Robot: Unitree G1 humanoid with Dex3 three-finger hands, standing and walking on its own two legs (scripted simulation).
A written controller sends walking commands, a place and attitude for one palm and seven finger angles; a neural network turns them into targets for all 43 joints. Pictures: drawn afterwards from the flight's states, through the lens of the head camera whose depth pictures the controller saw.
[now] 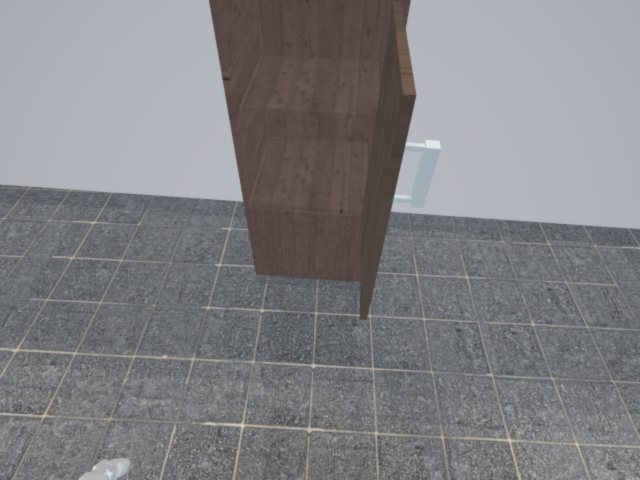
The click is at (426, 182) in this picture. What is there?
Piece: cupboard door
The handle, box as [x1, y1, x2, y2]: [393, 140, 440, 207]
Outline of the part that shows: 439,141 425,140 423,144 406,142 404,150 421,151 422,153 411,195 394,195 393,201 409,202 411,206 416,207 423,206 440,150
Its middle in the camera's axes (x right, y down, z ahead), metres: +0.16 -0.11 +0.67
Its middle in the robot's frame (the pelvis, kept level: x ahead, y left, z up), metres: +0.59 -0.13 +0.05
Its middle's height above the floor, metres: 0.82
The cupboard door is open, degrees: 89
